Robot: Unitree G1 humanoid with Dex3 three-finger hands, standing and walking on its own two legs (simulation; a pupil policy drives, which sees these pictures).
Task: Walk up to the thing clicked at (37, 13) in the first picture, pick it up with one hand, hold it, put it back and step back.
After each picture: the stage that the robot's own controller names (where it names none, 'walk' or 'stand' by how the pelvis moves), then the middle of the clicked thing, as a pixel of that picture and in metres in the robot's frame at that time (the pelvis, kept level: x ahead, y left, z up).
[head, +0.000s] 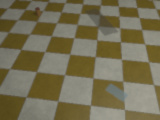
stand; (38, 11) +2.09 +0.68 -0.72
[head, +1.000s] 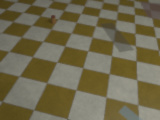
walk; (53, 19) +2.02 +0.37 -0.70
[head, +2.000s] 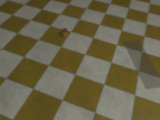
walk; (64, 33) +1.47 +0.20 -0.72
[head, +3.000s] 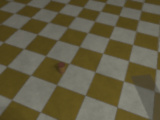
walk; (61, 68) +1.02 +0.20 -0.71
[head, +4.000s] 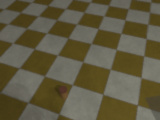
walk; (63, 92) +0.70 +0.18 -0.70
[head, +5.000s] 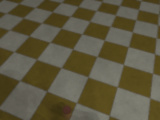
stand; (67, 112) +0.54 +0.12 -0.71
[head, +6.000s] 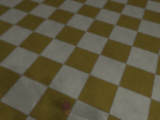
stand; (66, 108) +0.55 +0.12 -0.71
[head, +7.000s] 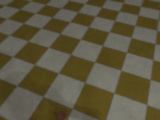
stand; (62, 118) +0.52 +0.17 -0.72
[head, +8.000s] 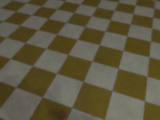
stand; (62, 117) +0.53 +0.17 -0.73
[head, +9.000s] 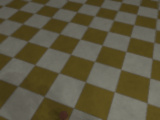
stand; (64, 117) +0.53 +0.15 -0.73
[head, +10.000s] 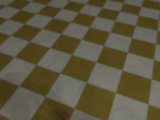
stand; (64, 118) +0.53 +0.15 -0.73
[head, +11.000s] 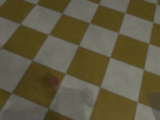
go down; (54, 83) +0.56 +0.15 -0.61
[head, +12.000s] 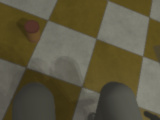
go down; (33, 32) +0.61 +0.23 -0.31
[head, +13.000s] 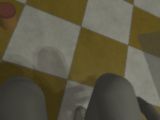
close in; (7, 17) +0.60 +0.26 -0.26
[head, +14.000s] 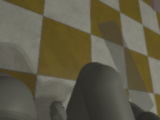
close; out of the picture +0.59 +0.31 -0.21
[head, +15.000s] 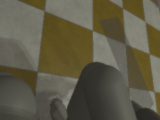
close; out of the picture +0.58 +0.31 -0.21
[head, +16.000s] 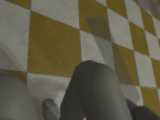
lift; out of the picture +0.57 +0.33 -0.21
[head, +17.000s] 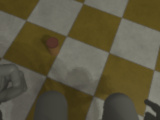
lift; (53, 47) +0.61 +0.19 -0.40
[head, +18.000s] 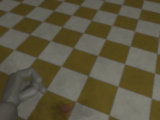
go down; (66, 111) +0.55 +0.13 -0.67
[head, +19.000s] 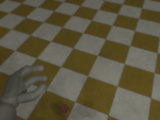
go down; (65, 111) +0.55 +0.15 -0.68
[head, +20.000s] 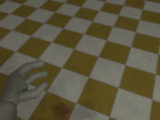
stand; (66, 112) +0.54 +0.14 -0.68
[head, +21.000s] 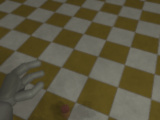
stand; (65, 111) +0.55 +0.14 -0.68
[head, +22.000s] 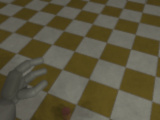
stand; (66, 114) +0.55 +0.14 -0.69
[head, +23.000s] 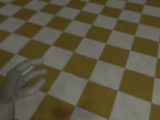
stand; (65, 115) +0.54 +0.14 -0.69
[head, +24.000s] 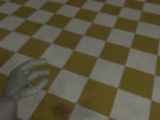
stand; (65, 113) +0.55 +0.14 -0.69
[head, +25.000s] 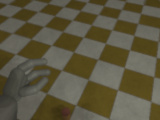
stand; (66, 114) +0.55 +0.14 -0.69
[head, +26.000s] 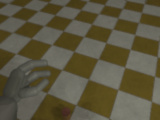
stand; (66, 114) +0.55 +0.14 -0.69
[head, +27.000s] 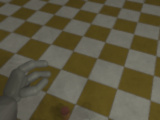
stand; (65, 113) +0.55 +0.14 -0.69
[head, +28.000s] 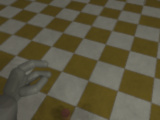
stand; (66, 115) +0.55 +0.14 -0.69
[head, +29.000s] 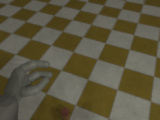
stand; (65, 114) +0.55 +0.14 -0.69
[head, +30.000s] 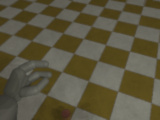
close; (66, 116) +0.55 +0.14 -0.70
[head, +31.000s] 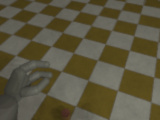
close; (66, 115) +0.55 +0.14 -0.69
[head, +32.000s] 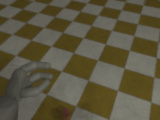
close; (66, 115) +0.55 +0.14 -0.70
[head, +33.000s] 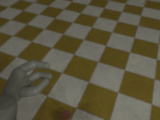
close; (66, 117) +0.54 +0.14 -0.70
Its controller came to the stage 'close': yes
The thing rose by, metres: 0.00
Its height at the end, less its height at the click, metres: +0.00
